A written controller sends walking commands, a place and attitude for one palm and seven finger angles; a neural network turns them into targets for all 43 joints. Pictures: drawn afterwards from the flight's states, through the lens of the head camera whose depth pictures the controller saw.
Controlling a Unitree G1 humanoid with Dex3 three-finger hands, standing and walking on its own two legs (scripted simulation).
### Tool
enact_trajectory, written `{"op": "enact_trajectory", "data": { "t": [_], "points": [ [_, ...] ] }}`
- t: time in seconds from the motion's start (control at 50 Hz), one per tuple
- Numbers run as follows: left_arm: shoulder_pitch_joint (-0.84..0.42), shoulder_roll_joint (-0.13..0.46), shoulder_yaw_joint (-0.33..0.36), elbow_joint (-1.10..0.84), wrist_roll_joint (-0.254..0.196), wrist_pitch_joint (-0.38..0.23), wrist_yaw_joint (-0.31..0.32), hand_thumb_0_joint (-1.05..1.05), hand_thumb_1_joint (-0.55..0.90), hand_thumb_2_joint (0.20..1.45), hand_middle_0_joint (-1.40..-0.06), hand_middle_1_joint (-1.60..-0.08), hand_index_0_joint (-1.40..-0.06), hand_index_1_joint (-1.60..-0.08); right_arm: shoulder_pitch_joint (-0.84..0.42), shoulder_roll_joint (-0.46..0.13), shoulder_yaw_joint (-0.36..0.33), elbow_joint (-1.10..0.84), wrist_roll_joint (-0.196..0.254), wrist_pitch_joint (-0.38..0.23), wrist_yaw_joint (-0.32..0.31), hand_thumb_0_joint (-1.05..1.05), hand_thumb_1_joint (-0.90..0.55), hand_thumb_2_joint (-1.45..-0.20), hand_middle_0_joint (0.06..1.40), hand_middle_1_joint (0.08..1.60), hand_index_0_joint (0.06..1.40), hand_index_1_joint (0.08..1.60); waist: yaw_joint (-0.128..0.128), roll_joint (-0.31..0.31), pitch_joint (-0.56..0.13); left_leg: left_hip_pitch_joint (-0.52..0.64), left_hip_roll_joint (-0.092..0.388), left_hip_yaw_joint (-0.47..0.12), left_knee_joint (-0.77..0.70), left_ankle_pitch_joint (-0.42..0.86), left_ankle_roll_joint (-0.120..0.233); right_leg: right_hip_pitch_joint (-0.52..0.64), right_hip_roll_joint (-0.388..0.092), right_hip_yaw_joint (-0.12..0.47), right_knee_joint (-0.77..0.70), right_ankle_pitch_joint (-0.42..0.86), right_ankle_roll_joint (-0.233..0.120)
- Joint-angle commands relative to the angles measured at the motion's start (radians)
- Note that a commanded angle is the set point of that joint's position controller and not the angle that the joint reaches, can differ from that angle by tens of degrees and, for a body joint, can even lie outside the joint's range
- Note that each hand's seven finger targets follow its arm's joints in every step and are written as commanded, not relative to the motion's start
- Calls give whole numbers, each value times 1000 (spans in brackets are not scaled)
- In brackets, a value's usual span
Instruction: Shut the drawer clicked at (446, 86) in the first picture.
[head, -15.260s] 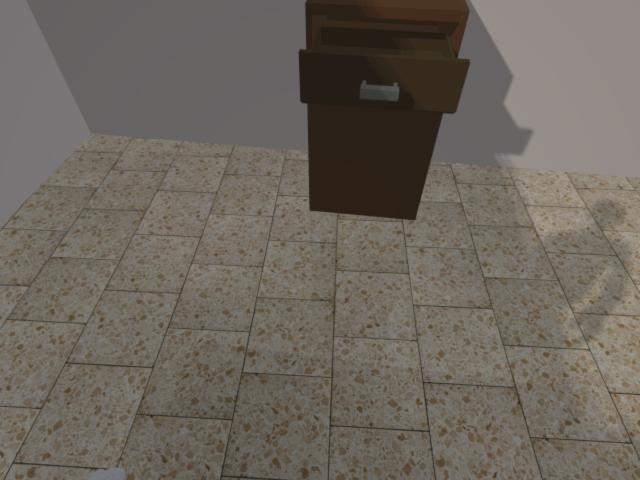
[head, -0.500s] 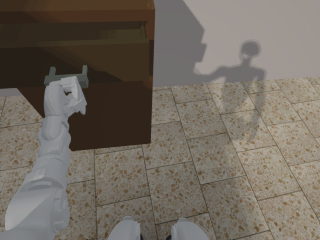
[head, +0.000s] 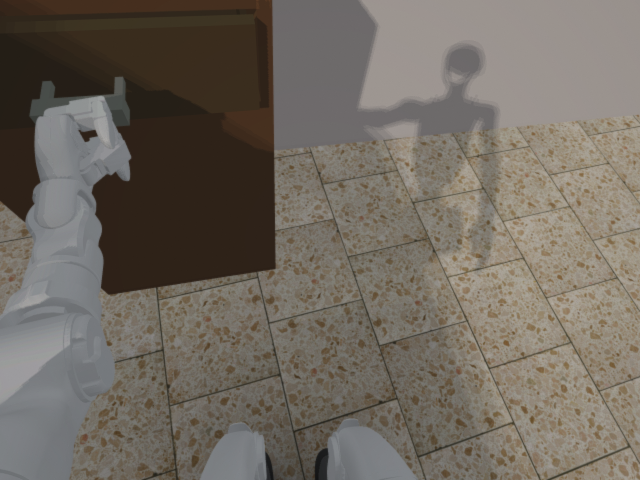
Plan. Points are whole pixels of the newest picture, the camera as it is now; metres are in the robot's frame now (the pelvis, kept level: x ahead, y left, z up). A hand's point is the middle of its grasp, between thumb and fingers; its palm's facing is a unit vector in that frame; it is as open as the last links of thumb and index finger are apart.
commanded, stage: push the drawer shut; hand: left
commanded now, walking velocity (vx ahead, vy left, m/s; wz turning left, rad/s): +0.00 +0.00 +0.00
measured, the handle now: (83, 99) +0.59 +0.25 +0.07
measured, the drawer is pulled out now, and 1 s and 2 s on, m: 0.02 0.00 0.00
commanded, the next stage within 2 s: pull the fist back off the drawer in 0.46 s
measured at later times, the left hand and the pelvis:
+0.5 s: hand (113, 130) +0.54 +0.21 +0.07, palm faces +0.14 -0.99 -0.04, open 3.1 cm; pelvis -0.01 +0.00 -0.01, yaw +1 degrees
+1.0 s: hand (116, 133) +0.54 +0.21 +0.06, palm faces +0.13 -0.99 -0.04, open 2.9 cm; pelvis -0.03 +0.01 -0.02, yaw +1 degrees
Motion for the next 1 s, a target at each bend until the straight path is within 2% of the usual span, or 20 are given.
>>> {"op": "enact_trajectory", "data": {
  "t": [0.0, 0.02, 0.04, 0.06, 0.08, 0.12, 0.18, 0.24, 0.28, 0.44, 0.48, 0.54, 0.64, 0.7, 0.74, 0.8, 0.84, 0.86, 0.94, 0.98],
  "points": [
    [-526, 267, 27, -242, -24, -74, 8, 0, 900, 900, -1400, -1600, -1400, -1600, 169, -187, -65, -45, -7, -3, -9, 0, -900, -900, 200, 300, 200, 300, -26, 136, -470, 423, 12, -109, -106, 338, -18, 115, 5, 99, -131, 249, 29],
    [-550, 270, 27, -247, -26, -76, 10, 0, 900, 900, -1400, -1600, -1400, -1600, 175, -189, -64, -42, -9, -2, -8, 0, -900, -900, 200, 300, 200, 300, -37, 136, -474, 431, 13, -112, -103, 355, -16, 109, 6, 96, -128, 260, 29],
    [-527, 295, 48, -217, -22, -70, 12, 0, 900, 900, -1400, -1600, -1400, -1600, 178, -193, -66, -41, -8, 1, -10, 0, -900, -900, 200, 300, 200, 300, -30, 124, -467, 413, 14, -110, -102, 351, -17, 113, 5, 98, -130, 258, 30],
    [-573, 291, 32, -233, -21, -70, 13, 0, 900, 900, -1400, -1600, -1400, -1600, 178, -193, -63, -38, -10, 2, -10, 0, -900, -900, 200, 300, 200, 300, -48, 142, -459, 413, 15, -109, -99, 351, -16, 104, 4, 99, -131, 262, 33],
    [-578, 292, 32, -216, -15, -65, 13, 0, 900, 900, -1400, -1600, -1400, -1600, 184, -192, -63, -35, -10, 2, -10, 0, -900, -900, 200, 300, 200, 300, -48, 125, -455, 400, 14, -109, -96, 341, -15, 108, 5, 100, -133, 256, 33],
    [-604, 313, 41, -229, -7, -69, 16, 0, 900, 900, -1400, -1600, -1400, -1600, 194, -196, -63, -34, -15, 4, -9, 0, -900, -900, 200, 300, 200, 300, -48, 154, -485, 423, 15, -117, -93, 363, -17, 96, 5, 96, -123, 261, 29],
    [-647, 326, 37, -187, 5, -58, 23, 0, 900, 900, -1400, -1600, -1400, -1600, 204, -201, -60, -24, -18, 5, -11, 0, -900, -900, 200, 300, 200, 300, -71, 159, -447, 408, 19, -124, -88, 346, -17, 56, 5, 92, -128, 234, 32],
    [-686, 314, 27, -211, 10, -64, 26, 0, 900, 900, -1400, -1600, -1400, -1600, 214, -200, -63, -21, -23, 5, -9, 0, -900, -900, 200, 300, 200, 300, -79, 188, -500, 455, 22, -132, -78, 393, -20, 38, 5, 86, -119, 257, 31],
    [-719, 336, 35, -177, 16, -55, 32, 0, 900, 900, -1400, -1600, -1400, -1600, 220, -204, -59, -13, -23, 6, -11, 0, -900, -900, 200, 300, 200, 300, -97, 160, -472, 417, 23, -135, -74, 350, -15, 25, 7, 88, -126, 222, 34],
    [-857, 321, -27, -148, 31, -50, 45, 0, 900, 900, -1400, -1600, -1400, -1600, 225, -214, -45, 2, -26, -20, -19, 0, -900, -900, 200, 300, 200, 300, -144, 225, -453, 408, 24, -166, -77, 219, -16, -80, 6, 79, -123, 112, 29],
    [-871, 365, -12, -132, 27, -39, 45, 0, 900, 900, -1400, -1600, -1400, -1600, 226, -223, -38, 1, -22, -31, -26, 0, -900, -900, 200, 300, 200, 300, -153, 205, -443, 364, 26, -165, -78, 170, -11, -70, 6, 84, -127, 85, 33],
    [-912, 338, -47, -146, 27, -31, 40, 0, 900, 900, -1400, -1600, -1400, -1600, 228, -224, -34, 2, -22, -48, -28, 0, -900, -900, 200, 300, 200, 300, -159, 264, -475, 400, 30, -178, -84, 156, -15, -106, 5, 78, -117, 75, 30],
    [-900, 315, -58, -119, 27, -12, 41, 0, 900, 900, -1400, -1600, -1400, -1600, 228, -231, -31, -3, -25, -61, -25, 0, -900, -900, 200, 300, 200, 300, -162, 244, -455, 389, 31, -201, -95, 95, -16, -137, 1, 70, -112, 48, 27],
    [-898, 340, -40, -105, 31, 3, 46, 0, 900, 900, -1400, -1600, -1400, -1600, 232, -235, -30, -7, -27, -65, -23, 0, -900, -900, 200, 300, 200, 300, -155, 223, -428, 340, 28, -202, -99, 40, -15, -127, -1, 70, -110, 21, 27],
    [-900, 309, -55, -114, 36, 4, 49, 0, 900, 900, -1400, -1600, -1400, -1600, 233, -234, -33, -11, -30, -65, -19, 0, -900, -900, 200, 300, 200, 300, -153, 250, -448, 379, 31, -219, -104, 37, -19, -162, -2, 64, -102, 23, 24],
    [-880, 304, -56, -99, 36, 14, 52, 0, 900, 900, -1400, -1600, -1400, -1600, 233, -235, -35, -14, -29, -64, -16, 0, -900, -900, 200, 300, 200, 300, -152, 220, -422, 346, 29, -215, -106, 4, -16, -155, -3, 67, -106, 8, 25],
    [-888, 286, -65, -125, 40, 11, 53, 0, 900, 900, -1400, -1600, -1400, -1600, 235, -234, -37, -17, -31, -65, -12, 0, -900, -900, 200, 300, 200, 300, -146, 253, -450, 388, 32, -228, -111, 21, -20, -173, -5, 63, -96, 19, 22],
    [-867, 314, -33, -118, 39, 12, 55, 0, 900, 900, -1400, -1600, -1400, -1600, 239, -235, -39, -14, -33, -64, -12, 0, -900, -900, 200, 300, 200, 300, -132, 237, -449, 382, 30, -227, -109, 35, -21, -154, -5, 62, -98, 27, 21],
    [-809, 278, -39, -151, 30, 10, 51, 0, 900, 900, -1400, -1600, -1400, -1600, 235, -230, -44, -23, -30, -57, -4, 0, -900, -900, 200, 300, 200, 300, -114, 235, -480, 417, 33, -222, -110, 77, -23, -138, -4, 60, -97, 48, 21],
    [-769, 272, -41, -147, 28, 14, 50, 0, 900, 900, -1400, -1600, -1400, -1600, 229, -229, -46, -27, -28, -51, -2, 0, -900, -900, 200, 300, 200, 300, -108, 215, -448, 403, 33, -218, -120, 63, -23, -128, -3, 59, -103, 40, 22]
  ]
}}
